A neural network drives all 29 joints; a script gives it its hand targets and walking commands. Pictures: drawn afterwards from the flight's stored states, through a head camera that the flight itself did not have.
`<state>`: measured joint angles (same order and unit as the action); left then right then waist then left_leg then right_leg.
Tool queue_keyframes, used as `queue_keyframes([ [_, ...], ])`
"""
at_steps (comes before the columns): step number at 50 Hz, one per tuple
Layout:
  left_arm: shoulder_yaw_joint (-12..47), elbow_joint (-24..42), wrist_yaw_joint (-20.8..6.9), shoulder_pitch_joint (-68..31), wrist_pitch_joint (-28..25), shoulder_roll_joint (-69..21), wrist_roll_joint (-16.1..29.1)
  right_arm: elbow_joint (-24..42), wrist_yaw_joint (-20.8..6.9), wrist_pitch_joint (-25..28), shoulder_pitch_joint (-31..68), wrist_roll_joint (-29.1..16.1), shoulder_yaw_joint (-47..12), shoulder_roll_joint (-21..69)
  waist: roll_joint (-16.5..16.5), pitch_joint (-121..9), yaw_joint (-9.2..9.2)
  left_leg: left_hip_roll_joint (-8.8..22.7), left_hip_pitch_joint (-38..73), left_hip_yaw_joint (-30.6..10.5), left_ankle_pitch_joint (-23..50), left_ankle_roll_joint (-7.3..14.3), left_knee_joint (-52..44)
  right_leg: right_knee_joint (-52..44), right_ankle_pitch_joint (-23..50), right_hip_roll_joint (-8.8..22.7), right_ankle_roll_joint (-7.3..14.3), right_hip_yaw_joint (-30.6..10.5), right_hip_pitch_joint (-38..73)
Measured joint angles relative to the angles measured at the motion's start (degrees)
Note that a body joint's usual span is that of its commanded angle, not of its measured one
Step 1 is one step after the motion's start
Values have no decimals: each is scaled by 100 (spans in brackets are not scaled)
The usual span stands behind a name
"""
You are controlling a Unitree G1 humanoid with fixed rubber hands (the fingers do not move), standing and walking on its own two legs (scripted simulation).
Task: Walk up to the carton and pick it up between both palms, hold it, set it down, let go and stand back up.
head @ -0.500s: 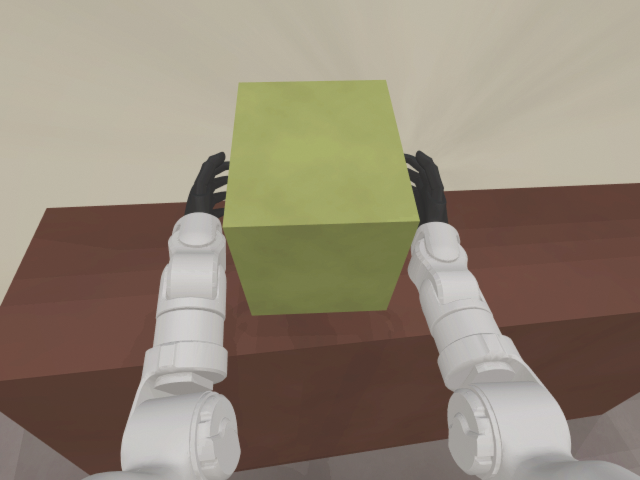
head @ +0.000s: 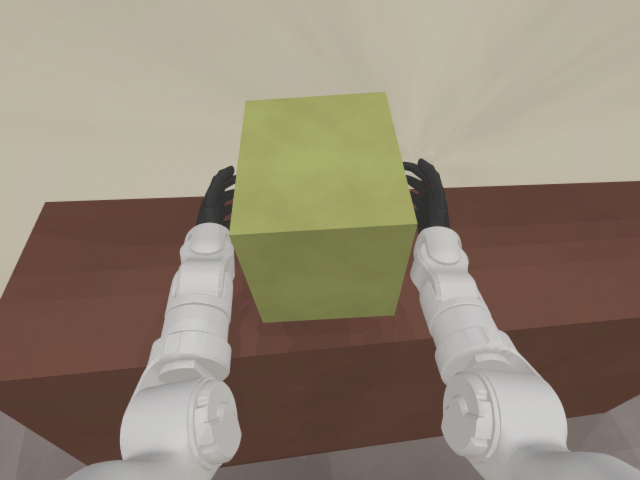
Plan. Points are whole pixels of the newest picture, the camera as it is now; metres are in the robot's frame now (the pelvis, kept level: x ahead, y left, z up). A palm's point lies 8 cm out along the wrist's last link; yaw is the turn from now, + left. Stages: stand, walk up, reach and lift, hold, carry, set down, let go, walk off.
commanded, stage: set down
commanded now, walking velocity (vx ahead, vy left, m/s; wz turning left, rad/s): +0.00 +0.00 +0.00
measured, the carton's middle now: (322, 211) +0.44 +0.01 +0.10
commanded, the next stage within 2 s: none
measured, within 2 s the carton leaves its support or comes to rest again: rests again in 1.92 s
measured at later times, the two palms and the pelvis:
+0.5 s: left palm (223, 241) +0.40 +0.15 +0.07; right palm (428, 232) +0.40 -0.13 +0.10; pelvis +0.01 +0.00 +0.00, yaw +0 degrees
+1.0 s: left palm (223, 255) +0.40 +0.15 +0.03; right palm (417, 244) +0.41 -0.13 +0.07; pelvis +0.01 +0.00 +0.00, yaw -2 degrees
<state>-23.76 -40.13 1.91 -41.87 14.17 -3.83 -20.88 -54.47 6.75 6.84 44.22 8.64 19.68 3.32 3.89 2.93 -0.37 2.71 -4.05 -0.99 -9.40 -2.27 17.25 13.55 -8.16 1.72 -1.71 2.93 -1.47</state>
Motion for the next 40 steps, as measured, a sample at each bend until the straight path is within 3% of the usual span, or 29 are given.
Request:
queue_keyframes([
  [9,93,-178,135,224,-356,-39,94,-154,-97,247,-110,78,82,-11,-113,-55,133,24,-189,75,-83,-5,102,-32,16,-20,-1,-73,-160],
  [16,86,-413,196,258,-547,-11,255,-190,-126,266,-119,312,243,42,-160,-203,94,29,-403,27,-66,-13,114,-10,12,-27,6,-26,-358],
  [27,-234,-857,108,8,-816,-17,61,-121,-189,244,-64,717,705,166,-88,-232,39,27,-485,59,2,-14,27,92,-9,-21,12,-56,-542],
  [40,-381,-1161,93,15,-1094,-17,13,-92,-286,309,-112,1104,1098,303,-141,-252,195,3,-747,194,-1,21,51,157,9,9,-19,-188,-875],
])
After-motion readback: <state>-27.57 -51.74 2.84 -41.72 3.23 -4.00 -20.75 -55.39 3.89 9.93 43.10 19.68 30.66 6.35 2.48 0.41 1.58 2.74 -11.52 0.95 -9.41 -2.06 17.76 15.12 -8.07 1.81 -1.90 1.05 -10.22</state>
